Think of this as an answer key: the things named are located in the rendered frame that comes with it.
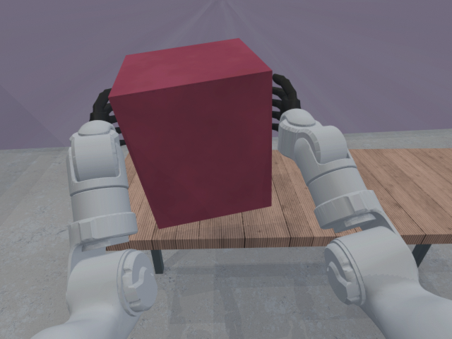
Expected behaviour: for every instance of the left robot upper arm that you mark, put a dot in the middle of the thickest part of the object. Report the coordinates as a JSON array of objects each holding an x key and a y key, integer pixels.
[{"x": 106, "y": 296}]

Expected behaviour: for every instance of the robot right forearm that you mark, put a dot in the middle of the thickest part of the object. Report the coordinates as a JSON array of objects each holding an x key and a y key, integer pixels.
[{"x": 341, "y": 198}]

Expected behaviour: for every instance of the carton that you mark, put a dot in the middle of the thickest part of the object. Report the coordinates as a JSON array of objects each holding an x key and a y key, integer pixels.
[{"x": 197, "y": 121}]

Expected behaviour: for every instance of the left robot hand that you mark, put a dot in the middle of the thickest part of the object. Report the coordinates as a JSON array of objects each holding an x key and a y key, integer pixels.
[{"x": 101, "y": 110}]

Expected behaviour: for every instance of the right robot upper arm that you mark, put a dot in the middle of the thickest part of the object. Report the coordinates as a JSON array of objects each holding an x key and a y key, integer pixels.
[{"x": 374, "y": 270}]

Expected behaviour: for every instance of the table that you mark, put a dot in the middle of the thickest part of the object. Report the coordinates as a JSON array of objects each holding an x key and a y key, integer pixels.
[{"x": 413, "y": 186}]

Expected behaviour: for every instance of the robot left forearm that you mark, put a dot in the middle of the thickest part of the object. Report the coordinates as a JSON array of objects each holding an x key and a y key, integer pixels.
[{"x": 98, "y": 187}]

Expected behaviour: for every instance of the right robot hand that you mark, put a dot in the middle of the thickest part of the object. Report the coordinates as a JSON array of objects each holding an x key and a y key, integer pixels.
[{"x": 287, "y": 94}]

